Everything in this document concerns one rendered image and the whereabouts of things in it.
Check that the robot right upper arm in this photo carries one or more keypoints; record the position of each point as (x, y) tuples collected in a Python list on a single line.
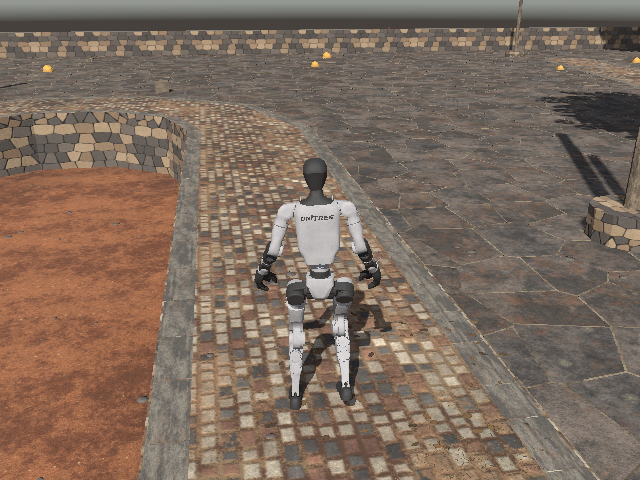
[(349, 210)]

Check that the left robot hand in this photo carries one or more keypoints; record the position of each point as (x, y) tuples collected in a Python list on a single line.
[(259, 278)]

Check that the humanoid robot torso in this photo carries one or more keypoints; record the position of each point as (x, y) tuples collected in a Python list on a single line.
[(318, 238)]

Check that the right robot forearm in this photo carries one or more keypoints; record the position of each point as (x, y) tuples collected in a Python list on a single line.
[(368, 259)]

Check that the left robot forearm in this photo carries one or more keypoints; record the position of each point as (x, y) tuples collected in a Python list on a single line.
[(266, 262)]

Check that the robot left upper arm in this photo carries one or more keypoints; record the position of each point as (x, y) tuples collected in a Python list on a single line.
[(285, 212)]

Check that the right robot shin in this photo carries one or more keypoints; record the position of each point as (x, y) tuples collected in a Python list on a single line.
[(342, 347)]

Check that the right robot hand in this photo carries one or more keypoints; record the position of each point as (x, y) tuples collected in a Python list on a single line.
[(376, 276)]

